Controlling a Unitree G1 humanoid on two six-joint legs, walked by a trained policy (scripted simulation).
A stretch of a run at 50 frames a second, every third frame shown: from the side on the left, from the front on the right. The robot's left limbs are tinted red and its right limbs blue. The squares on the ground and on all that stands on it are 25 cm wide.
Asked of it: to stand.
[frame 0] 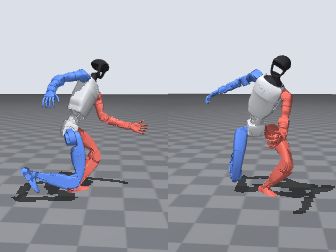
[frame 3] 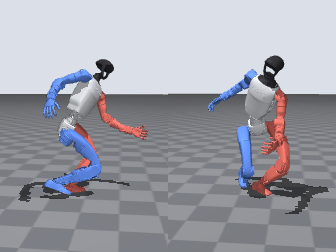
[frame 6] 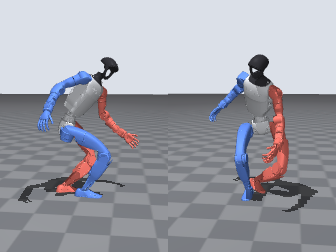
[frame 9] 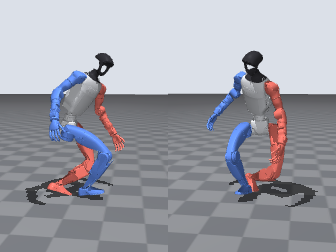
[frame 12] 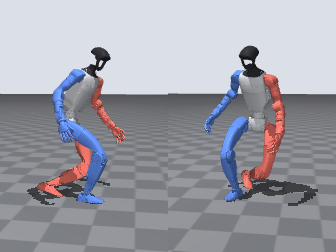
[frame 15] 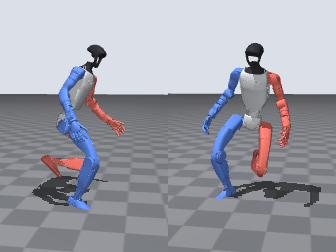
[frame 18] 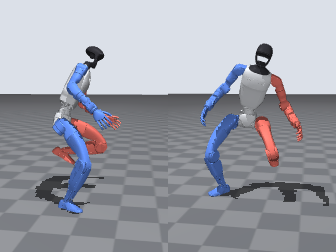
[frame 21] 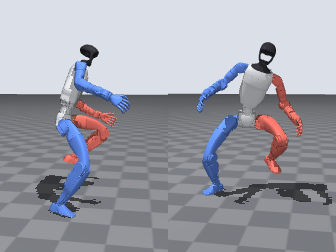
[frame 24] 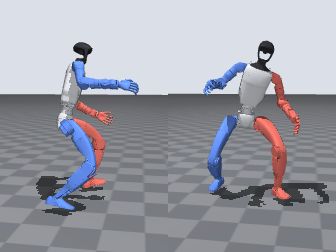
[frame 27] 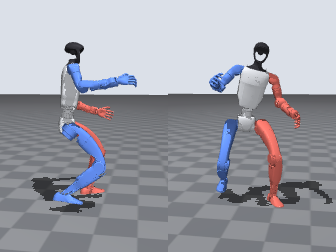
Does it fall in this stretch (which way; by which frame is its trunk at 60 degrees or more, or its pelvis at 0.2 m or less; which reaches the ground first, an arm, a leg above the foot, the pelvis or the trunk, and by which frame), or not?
no
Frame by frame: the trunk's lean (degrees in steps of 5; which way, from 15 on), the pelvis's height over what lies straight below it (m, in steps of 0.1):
0: 35 forward and to its left, 0.6
3: 35 forward, 0.6
6: 40 forward, 0.6
9: 35 forward, 0.6
12: 30 forward, 0.6
15: 25 forward, 0.6
18: 30 forward and to its left, 0.7
21: 30 forward and to its left, 0.7
24: 25 forward and to its left, 0.7
27: 15 to its left, 0.6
